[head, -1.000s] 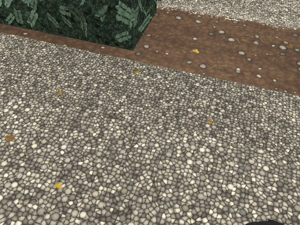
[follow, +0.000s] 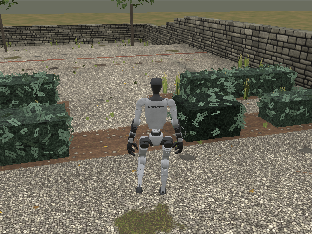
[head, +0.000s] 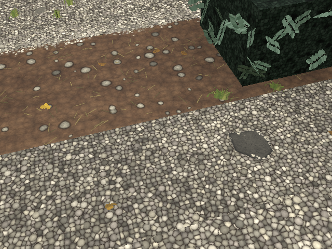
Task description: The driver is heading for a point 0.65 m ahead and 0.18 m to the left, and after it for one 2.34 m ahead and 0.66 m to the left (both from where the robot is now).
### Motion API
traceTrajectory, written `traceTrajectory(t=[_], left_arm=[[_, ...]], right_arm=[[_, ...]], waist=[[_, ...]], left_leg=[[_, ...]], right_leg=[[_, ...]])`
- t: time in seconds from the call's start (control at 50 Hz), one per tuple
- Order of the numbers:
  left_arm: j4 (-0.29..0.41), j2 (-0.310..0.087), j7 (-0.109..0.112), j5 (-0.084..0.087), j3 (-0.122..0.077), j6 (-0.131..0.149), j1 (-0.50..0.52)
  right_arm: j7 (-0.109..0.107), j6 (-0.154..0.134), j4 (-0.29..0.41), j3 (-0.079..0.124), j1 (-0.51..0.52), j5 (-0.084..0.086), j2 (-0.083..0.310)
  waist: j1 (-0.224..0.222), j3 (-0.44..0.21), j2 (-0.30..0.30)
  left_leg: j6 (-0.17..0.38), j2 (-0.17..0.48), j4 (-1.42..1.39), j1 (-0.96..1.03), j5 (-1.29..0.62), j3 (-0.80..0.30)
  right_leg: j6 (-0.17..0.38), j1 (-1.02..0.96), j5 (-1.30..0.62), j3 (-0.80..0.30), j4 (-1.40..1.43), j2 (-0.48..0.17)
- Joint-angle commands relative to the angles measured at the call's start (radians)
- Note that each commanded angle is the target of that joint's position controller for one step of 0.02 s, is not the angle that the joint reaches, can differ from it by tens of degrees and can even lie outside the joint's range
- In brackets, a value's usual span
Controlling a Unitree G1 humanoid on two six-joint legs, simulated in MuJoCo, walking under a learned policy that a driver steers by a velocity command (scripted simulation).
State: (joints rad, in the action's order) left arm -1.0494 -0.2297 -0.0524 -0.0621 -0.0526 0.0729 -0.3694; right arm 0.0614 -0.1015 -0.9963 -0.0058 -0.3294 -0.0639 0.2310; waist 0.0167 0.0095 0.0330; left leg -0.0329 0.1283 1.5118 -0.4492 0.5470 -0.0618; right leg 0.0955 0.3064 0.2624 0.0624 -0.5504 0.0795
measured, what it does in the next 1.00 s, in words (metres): goes down, turning left: left foot, then right foot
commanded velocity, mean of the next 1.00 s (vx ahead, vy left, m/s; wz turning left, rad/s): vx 0.45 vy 0.00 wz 0.26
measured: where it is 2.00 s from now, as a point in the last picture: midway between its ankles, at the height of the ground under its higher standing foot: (133, 214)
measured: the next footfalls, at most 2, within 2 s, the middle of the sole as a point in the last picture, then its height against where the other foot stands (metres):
left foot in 0.32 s outside the picture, level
right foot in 0.78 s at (166, 244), level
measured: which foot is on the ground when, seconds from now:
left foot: up 0.00-0.30, down 0.32-0.78, up 0.80-1.00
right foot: down 0.00-0.34, up 0.36-0.76, down 0.78-1.00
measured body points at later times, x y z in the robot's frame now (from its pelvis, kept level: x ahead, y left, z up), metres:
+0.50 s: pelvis +0.29 +0.11 +0.00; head +0.30 +0.11 +0.45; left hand +0.34 +0.36 -0.14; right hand +0.34 -0.14 -0.14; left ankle +0.33 +0.18 -0.73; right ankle +0.27 -0.04 -0.65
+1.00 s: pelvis +0.54 +0.16 -0.06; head +0.56 +0.17 +0.39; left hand +0.41 +0.34 -0.20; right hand +0.82 +0.02 -0.14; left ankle +0.64 +0.32 -0.74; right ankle +0.48 +0.02 -0.73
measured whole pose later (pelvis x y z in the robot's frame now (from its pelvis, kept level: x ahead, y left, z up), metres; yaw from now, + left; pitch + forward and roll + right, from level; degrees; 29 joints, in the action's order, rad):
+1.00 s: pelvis +0.54 +0.16 -0.06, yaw +20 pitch +3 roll -4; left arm -0.91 -0.17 0.03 -0.01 0.02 0.13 -0.52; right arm 0.05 -0.11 -0.76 0.03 -0.09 -0.07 0.26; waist -0.10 -0.04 0.06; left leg -0.04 0.06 0.88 -0.75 -0.28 -0.08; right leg 0.04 0.31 0.66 0.06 -0.92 0.09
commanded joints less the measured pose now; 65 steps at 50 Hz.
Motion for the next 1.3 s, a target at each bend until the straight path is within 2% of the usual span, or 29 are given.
traceTrajectory(t=[0.02, 0.12, 0.26, 0.32, 0.34, 0.36, 0.38, 0.42, 0.48, 0.58, 0.64, 0.74, 0.78, 0.8, 0.82, 0.84, 0.86, 0.9, 0.94, 0.98, 1.0, 1.02, 1.08, 1.12, 1.14, 1.16, 1.2, 1.24, 1.3], left_arm=[[0.090, -0.040, -0.005, 0.017, 0.014, 0.048, 0.029], [0.090, -0.109, -0.028, -0.005, -0.007, 0.054, 0.017], [0.038, -0.114, 0.009, -0.023, 0.000, 0.028, -0.133], [0.070, -0.137, 0.010, -0.024, -0.010, 0.023, -0.091], [0.062, -0.066, 0.003, -0.047, 0.007, 0.025, -0.205], [0.082, -0.013, -0.026, -0.059, 0.038, 0.035, -0.219], [0.130, -0.081, -0.048, -0.017, 0.013, 0.029, 0.035], [0.176, -0.097, 0.000, -0.004, 0.016, 0.042, 0.145], [0.210, 0.003, 0.054, -0.051, 0.052, 0.029, 0.126], [0.293, 0.010, 0.049, -0.019, 0.066, 0.000, 0.237], [0.292, -0.025, 0.018, -0.049, 0.058, -0.003, 0.128], [0.324, -0.057, 0.035, -0.033, 0.044, 0.008, 0.088], [0.163, -0.106, 0.053, -0.001, 0.004, 0.038, -0.414], [0.117, -0.120, 0.051, 0.001, 0.013, 0.049, -0.504], [0.212, -0.175, 0.017, -0.019, 0.012, 0.064, -0.298], [0.203, -0.183, 0.004, -0.015, -0.004, 0.076, -0.165], [0.218, -0.061, 0.004, 0.012, 0.031, 0.079, -0.053], [0.247, 0.142, 0.034, 0.018, 0.099, 0.076, 0.114], [0.264, 0.054, 0.077, 0.027, 0.082, 0.090, 0.059], [0.256, -0.051, 0.092, 0.016, 0.056, 0.093, -0.002], [0.199, -0.162, 0.122, 0.161, 0.012, 0.062, -0.056], [0.180, -0.152, 0.133, 0.165, 0.020, 0.037, -0.082], [0.147, -0.052, 0.117, 0.106, 0.026, -0.017, -0.159], [0.120, 0.025, 0.092, 0.077, 0.038, -0.032, -0.208], [0.113, 0.079, 0.077, 0.108, 0.066, -0.031, -0.305], [0.161, 0.004, 0.069, 0.118, 0.069, -0.014, -0.304], [0.210, -0.084, 0.092, 0.106, 0.036, -0.003, -0.092], [0.205, -0.030, 0.133, 0.091, 0.042, -0.057, -0.104], [0.200, 0.025, 0.135, 0.055, 0.035, -0.063, -0.017]], right_arm=[[-0.025, -0.004, 0.065, -0.008, -0.048, -0.003, -0.040], [-0.004, 0.027, 0.127, -0.028, 0.079, 0.002, -0.001], [0.007, 0.014, 0.199, 0.022, 0.369, 0.008, 0.098], [-0.003, -0.024, 0.161, 0.074, 0.204, 0.030, 0.172], [-0.006, -0.034, 0.120, 0.087, 0.037, 0.039, 0.210], [-0.007, -0.028, 0.078, 0.086, -0.237, 0.036, 0.213], [-0.009, -0.031, 0.002, 0.085, -0.393, 0.005, 0.180], [-0.012, -0.049, 0.028, 0.086, -0.172, 0.019, 0.170], [-0.012, -0.050, 0.082, 0.027, 0.050, 0.014, 0.024], [0.016, -0.053, 0.090, 0.050, 0.011, 0.012, 0.108], [0.009, -0.053, 0.086, 0.057, -0.077, -0.026, 0.101], [0.005, -0.064, 0.121, 0.089, -0.074, -0.022, 0.139], [0.050, -0.086, 0.231, 0.117, 0.154, -0.013, 0.180], [0.080, -0.091, 0.228, 0.083, 0.115, 0.006, 0.009], [0.071, -0.069, 0.295, 0.067, 0.084, 0.027, -0.026], [0.029, -0.038, 0.315, 0.083, 0.135, 0.023, 0.049], [-0.008, -0.013, 0.304, 0.086, 0.155, 0.003, 0.095], [-0.045, 0.019, 0.247, 0.033, 0.022, -0.069, -0.005], [-0.013, 0.000, 0.210, 0.019, 0.022, -0.096, 0.002], [0.010, -0.015, 0.200, 0.009, 0.126, -0.030, 0.002], [-0.024, 0.014, 0.273, 0.021, 0.231, 0.151, -0.002], [-0.036, 0.025, 0.311, 0.013, 0.300, 0.183, 0.012], [-0.009, 0.033, 0.272, 0.029, 0.236, 0.114, 0.030], [0.000, 0.052, 0.162, 0.064, -0.060, 0.070, 0.072], [0.002, 0.049, 0.110, 0.066, -0.205, 0.046, 0.126], [0.002, 0.055, 0.108, 0.057, -0.160, 0.056, 0.108], [-0.031, 0.056, 0.185, 0.058, 0.000, 0.065, 0.105], [-0.069, 0.057, 0.212, 0.040, 0.252, 0.045, 0.073], [-0.083, 0.071, 0.199, 0.049, 0.229, 0.051, 0.071]], waist=[[0.059, 0.063, -0.071], [0.034, 0.036, -0.054], [-0.086, 0.100, -0.072], [-0.003, 0.013, -0.045], [-0.004, -0.162, 0.089], [0.109, -0.359, 0.201], [0.220, -0.194, 0.122], [0.127, -0.014, 0.003], [-0.020, 0.000, -0.038], [0.002, 0.032, -0.006], [-0.021, 0.009, 0.005], [-0.034, 0.006, 0.012], [-0.276, -0.051, -0.116], [-0.253, -0.115, -0.281], [-0.119, -0.081, -0.054], [-0.096, 0.079, 0.009], [-0.068, 0.006, 0.042], [0.044, -0.016, -0.033], [0.009, -0.001, -0.040], [-0.029, 0.014, 0.003], [-0.020, 0.015, 0.032], [-0.033, 0.053, 0.002], [-0.069, 0.021, -0.049], [0.032, -0.071, 0.009], [0.076, -0.290, 0.162], [0.056, -0.452, 0.113], [0.063, -0.374, -0.055], [-0.113, -0.245, 0.005], [-0.091, -0.094, 0.036]], left_leg=[[0.046, 0.063, -0.434, -0.056, -0.210, -0.007], [0.084, 0.040, -0.756, -0.039, -0.570, -0.013], [0.138, -0.059, -0.873, -0.140, -0.556, 0.089], [0.193, -0.183, -0.846, 0.255, -0.541, 0.168], [0.304, -0.121, -0.837, 0.638, -0.646, -0.015], [0.477, 0.100, -1.047, 0.994, -0.313, -0.504], [0.408, 0.111, -1.205, 0.945, -0.083, -0.659], [0.375, 0.091, -1.212, 0.556, -0.057, -0.593], [0.382, 0.070, -1.278, 0.164, -0.196, -0.465], [0.307, -0.081, -1.296, -0.090, -0.302, -0.197], [0.332, -0.087, -1.088, -0.125, -0.423, -0.234], [0.338, -0.055, -0.780, 0.118, -0.847, -0.329], [0.279, -0.181, -0.314, -0.236, -1.017, -0.237], [0.154, -0.331, 0.117, -0.459, -0.160, -0.142], [0.115, -0.334, 0.124, -0.665, 0.056, -0.181], [0.062, -0.242, 0.134, -0.822, 0.001, -0.257], [0.032, -0.170, 0.049, -0.800, -0.082, -0.230], [-0.017, -0.042, -0.285, -0.559, -0.251, -0.156], [-0.034, -0.026, -0.467, -0.270, -0.728, -0.028], [-0.018, -0.084, -0.795, 0.232, -1.166, 0.116], [-0.001, -0.188, -0.847, 0.276, -1.108, 0.094], [0.009, -0.162, -0.911, 0.222, -1.016, 0.047], [0.046, -0.102, -1.345, 0.137, -1.204, 0.031], [0.111, 0.007, -1.275, 0.575, -1.471, 0.000], [0.280, 0.253, -0.878, 1.037, -2.013, -0.126], [0.377, 0.324, -0.806, 1.074, -1.901, -0.247], [0.383, 0.280, -0.970, 0.748, -1.332, -0.243], [0.448, 0.353, -1.138, 0.246, -0.864, -0.399], [0.284, 0.007, -1.170, -0.036, -0.794, -0.025]], right_leg=[[0.273, 0.186, -0.475, -0.296, 0.342, -0.344], [0.219, 0.094, -0.463, -0.227, 0.327, -0.351], [0.091, -0.294, -0.282, -0.060, 0.288, -0.345], [0.011, -0.189, -0.566, 0.079, 0.019, -0.240], [-0.059, 0.024, -0.363, 0.106, -0.265, -0.146], [-0.113, 0.329, 0.210, 0.060, -0.555, 0.007], [-0.070, 0.553, 0.388, -0.089, -0.795, 0.017], [-0.027, 0.536, 0.210, -0.201, -0.818, -0.096], [-0.038, 0.287, 0.131, -0.216, -0.649, -0.189], [-0.122, 0.063, -0.101, -0.059, -0.321, -0.134], [-0.116, 0.049, -0.204, -0.037, -0.519, -0.120], [-0.125, 0.086, 0.105, 0.015, -0.419, -0.038], [-0.064, -0.441, -0.061, 0.034, -0.223, -0.003], [0.205, -0.609, -0.423, -0.401, -0.049, -0.260], [0.422, -0.514, -0.815, -0.792, 0.023, -0.516], [0.432, -0.399, -0.635, -0.858, -0.006, -0.577], [0.346, -0.325, -0.521, -0.745, -0.046, -0.494], [0.186, -0.055, -0.446, -0.461, -0.048, -0.313], [0.110, 0.244, -0.169, -0.249, -0.095, -0.133], [0.018, 0.576, 0.216, -0.035, -0.161, 0.009], [0.068, 0.520, 0.103, -0.176, -0.112, -0.099], [0.065, 0.447, 0.079, -0.204, -0.194, -0.132], [0.015, 0.027, 0.068, -0.141, -0.510, -0.096], [-0.025, 0.260, 0.244, -0.108, -0.858, -0.030], [-0.086, 0.581, 0.760, -0.159, -1.333, 0.036], [-0.096, 0.674, 0.691, -0.290, -1.401, -0.052], [-0.098, 0.664, 0.388, -0.298, -1.244, -0.092], [-0.169, 0.435, 0.169, -0.258, -1.054, -0.191], [-0.211, 0.129, 0.023, -0.123, -0.356, -0.149]])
